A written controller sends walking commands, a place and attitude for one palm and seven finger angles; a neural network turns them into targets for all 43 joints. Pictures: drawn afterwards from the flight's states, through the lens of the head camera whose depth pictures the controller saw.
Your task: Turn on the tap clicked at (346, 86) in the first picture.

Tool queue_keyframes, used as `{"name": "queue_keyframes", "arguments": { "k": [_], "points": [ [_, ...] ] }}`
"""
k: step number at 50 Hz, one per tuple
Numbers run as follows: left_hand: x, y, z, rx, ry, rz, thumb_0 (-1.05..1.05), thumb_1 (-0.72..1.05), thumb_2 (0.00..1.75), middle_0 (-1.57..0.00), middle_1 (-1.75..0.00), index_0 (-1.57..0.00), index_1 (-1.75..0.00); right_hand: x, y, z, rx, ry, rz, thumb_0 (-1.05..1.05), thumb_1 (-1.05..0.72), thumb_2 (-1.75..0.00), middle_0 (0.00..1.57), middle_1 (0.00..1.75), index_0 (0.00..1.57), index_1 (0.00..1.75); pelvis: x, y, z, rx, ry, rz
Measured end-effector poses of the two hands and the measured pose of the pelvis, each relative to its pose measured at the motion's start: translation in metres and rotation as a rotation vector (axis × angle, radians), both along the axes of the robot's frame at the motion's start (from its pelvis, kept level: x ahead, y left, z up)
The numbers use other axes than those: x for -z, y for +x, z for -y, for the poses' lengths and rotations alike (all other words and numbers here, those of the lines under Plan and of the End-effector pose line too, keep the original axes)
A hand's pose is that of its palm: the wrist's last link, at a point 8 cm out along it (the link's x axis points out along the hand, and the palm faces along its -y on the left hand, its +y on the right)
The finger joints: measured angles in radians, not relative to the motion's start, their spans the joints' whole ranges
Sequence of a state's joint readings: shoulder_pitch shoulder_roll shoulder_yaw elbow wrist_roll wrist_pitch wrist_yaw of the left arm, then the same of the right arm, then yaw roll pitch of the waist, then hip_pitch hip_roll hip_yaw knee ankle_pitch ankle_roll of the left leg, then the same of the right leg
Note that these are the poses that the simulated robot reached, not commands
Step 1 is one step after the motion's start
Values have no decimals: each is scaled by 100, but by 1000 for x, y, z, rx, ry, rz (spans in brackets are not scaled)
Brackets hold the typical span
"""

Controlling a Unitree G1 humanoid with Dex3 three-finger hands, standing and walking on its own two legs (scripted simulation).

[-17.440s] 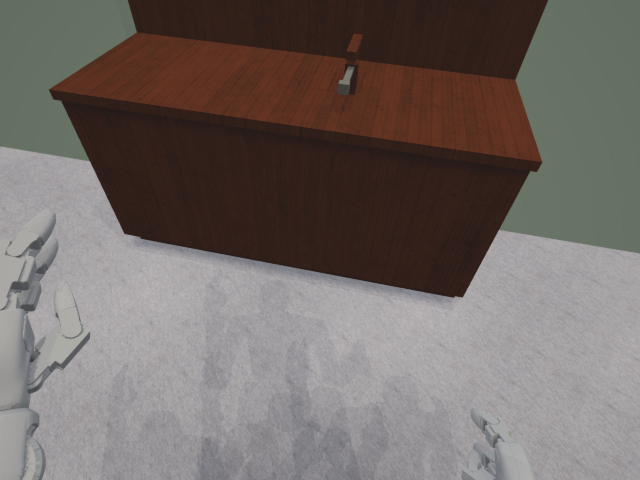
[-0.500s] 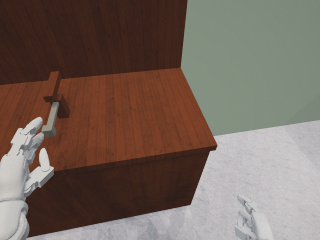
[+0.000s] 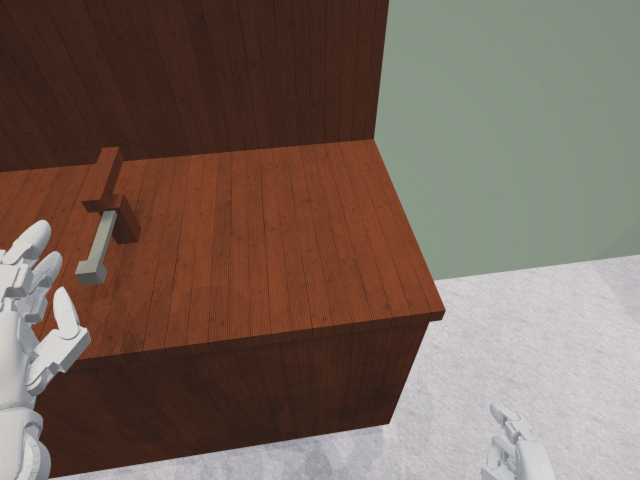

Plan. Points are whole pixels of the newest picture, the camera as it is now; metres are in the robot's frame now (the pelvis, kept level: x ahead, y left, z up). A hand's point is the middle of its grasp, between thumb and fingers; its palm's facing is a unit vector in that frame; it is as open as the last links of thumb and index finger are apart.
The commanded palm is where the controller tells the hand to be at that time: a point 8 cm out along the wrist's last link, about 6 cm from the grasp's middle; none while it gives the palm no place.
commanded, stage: turn the palm inward beside the body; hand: left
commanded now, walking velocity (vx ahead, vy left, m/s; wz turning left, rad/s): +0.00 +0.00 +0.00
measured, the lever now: (91, 272) +0.36 +0.38 +0.03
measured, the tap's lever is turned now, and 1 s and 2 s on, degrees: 0 0 0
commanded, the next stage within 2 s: reach beside the lever's end, fingers flat in 1.36 s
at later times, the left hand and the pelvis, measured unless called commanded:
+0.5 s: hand (77, 359) +0.19 +0.25 +0.14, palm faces +0.43 -0.88 -0.19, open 7.4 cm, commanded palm +0.13 +0.29 +0.15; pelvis +0.00 +0.02 +0.00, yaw +1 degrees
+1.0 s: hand (95, 403) +0.15 +0.22 +0.13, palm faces +0.47 -0.87 -0.13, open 7.4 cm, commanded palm +0.10 +0.27 +0.14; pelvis -0.02 -0.01 +0.00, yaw +2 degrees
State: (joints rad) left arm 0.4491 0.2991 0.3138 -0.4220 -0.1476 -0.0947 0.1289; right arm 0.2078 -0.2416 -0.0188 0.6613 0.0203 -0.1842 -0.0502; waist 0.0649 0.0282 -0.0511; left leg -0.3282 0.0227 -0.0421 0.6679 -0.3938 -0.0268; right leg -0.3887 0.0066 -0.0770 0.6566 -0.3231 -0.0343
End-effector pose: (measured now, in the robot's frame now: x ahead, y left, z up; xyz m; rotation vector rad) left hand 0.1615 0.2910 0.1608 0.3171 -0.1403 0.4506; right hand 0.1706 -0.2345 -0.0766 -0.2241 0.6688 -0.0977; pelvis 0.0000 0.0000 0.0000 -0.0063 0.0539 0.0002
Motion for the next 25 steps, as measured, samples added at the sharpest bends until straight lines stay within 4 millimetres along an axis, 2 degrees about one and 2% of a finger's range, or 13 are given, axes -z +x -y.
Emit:
{"name": "queue_keyframes", "arguments": {
  "k": [8, 14, 19, 25],
  "points": [
    [11, 4, -5, 26, -58, -64, 1, 89, 90, -20, -30, -20, -30, -2, 18, -20, -25, -2, 32, 1, -91, -90, 21, 30, 20, 30, 0, 15, -15, -12, -8, -11],
    [7, 4, -1, 51, -69, -35, 1, 89, 90, -21, -30, -21, -30, -8, 27, -39, -48, 24, 69, 1, -91, -90, 21, 30, 20, 30, -1, 16, -21, -9, -9, -11],
    [9, -4, -5, 21, -96, -49, 1, 89, 90, -21, -30, -21, -30, -9, 27, -49, -61, 41, 73, 1, -90, -90, 21, 30, 20, 30, -1, 12, -23, -10, -9, -3],
    [16, -18, -3, -4, -132, -80, 1, 89, 90, -20, -30, -20, -30, -10, 20, -50, -75, 37, 73, 1, -90, -90, 21, 30, 21, 30, -2, 2, -21, -16, -8, 14]
  ]
}}
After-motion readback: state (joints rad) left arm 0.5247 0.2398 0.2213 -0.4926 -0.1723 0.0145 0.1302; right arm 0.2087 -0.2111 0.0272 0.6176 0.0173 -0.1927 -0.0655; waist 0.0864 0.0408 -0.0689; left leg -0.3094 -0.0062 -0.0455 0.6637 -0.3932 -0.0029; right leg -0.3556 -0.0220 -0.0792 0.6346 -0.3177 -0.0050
